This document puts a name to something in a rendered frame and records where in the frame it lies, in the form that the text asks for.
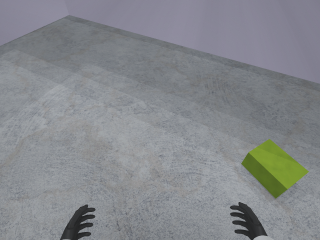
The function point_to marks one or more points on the carton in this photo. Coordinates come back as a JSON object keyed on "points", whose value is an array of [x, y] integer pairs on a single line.
{"points": [[273, 167]]}

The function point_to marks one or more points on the robot right hand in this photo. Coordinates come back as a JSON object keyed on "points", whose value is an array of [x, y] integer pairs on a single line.
{"points": [[252, 223]]}

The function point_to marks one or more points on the robot left hand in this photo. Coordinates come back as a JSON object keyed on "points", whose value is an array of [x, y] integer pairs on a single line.
{"points": [[73, 227]]}

